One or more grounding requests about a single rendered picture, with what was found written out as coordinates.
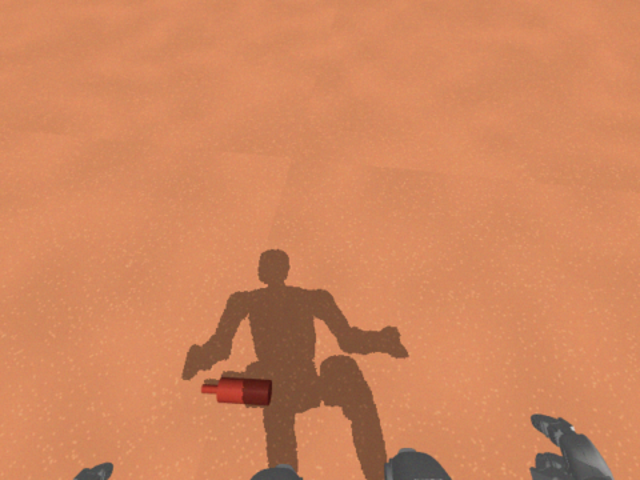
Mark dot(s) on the bottle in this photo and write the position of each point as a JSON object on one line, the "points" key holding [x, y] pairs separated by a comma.
{"points": [[241, 391]]}

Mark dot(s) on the right robot hand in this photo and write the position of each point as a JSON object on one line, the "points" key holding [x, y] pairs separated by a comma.
{"points": [[580, 459]]}

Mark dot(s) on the left robot hand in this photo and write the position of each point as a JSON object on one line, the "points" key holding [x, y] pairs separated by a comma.
{"points": [[100, 472]]}

